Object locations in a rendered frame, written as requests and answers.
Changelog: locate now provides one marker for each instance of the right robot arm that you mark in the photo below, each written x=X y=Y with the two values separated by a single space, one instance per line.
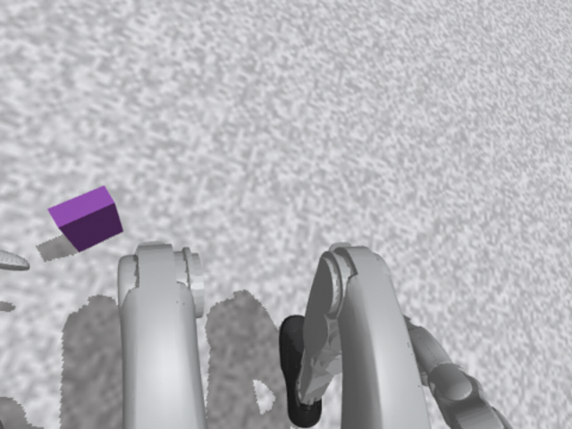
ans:
x=462 y=401

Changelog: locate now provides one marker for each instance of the right robot hand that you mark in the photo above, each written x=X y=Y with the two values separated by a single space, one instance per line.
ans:
x=428 y=351

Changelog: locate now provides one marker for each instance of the carton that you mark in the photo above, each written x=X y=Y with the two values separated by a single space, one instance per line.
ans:
x=87 y=219

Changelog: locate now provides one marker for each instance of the right robot foot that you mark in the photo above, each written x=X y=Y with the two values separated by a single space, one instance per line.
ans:
x=291 y=346

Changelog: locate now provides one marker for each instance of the left robot hand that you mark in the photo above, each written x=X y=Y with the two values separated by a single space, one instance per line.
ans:
x=9 y=261

